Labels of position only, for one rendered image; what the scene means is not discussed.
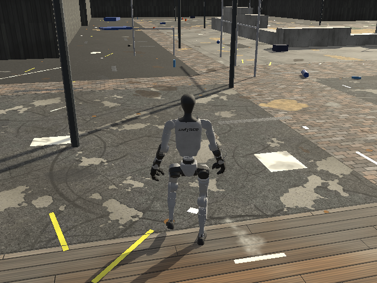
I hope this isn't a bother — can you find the right robot hand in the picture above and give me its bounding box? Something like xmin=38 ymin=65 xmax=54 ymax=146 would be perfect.
xmin=212 ymin=162 xmax=226 ymax=175

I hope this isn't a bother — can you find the left robot hand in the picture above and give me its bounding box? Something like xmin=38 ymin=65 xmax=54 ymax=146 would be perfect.
xmin=150 ymin=167 xmax=164 ymax=181

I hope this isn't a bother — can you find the robot left forearm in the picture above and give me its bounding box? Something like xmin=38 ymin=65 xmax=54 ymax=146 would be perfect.
xmin=152 ymin=144 xmax=165 ymax=169

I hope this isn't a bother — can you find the right robot shin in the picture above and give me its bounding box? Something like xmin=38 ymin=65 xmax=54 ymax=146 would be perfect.
xmin=198 ymin=198 xmax=208 ymax=238

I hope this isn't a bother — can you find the robot right forearm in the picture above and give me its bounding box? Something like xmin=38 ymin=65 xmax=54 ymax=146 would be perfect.
xmin=212 ymin=142 xmax=224 ymax=164

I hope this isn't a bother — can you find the robot left upper arm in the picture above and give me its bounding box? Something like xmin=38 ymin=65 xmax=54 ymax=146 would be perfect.
xmin=160 ymin=119 xmax=176 ymax=153

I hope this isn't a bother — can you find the robot right upper arm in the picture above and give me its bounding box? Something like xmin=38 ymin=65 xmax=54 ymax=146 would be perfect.
xmin=201 ymin=119 xmax=218 ymax=151

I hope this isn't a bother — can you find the left robot thigh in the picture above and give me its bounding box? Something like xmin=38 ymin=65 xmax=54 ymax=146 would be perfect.
xmin=168 ymin=163 xmax=181 ymax=192

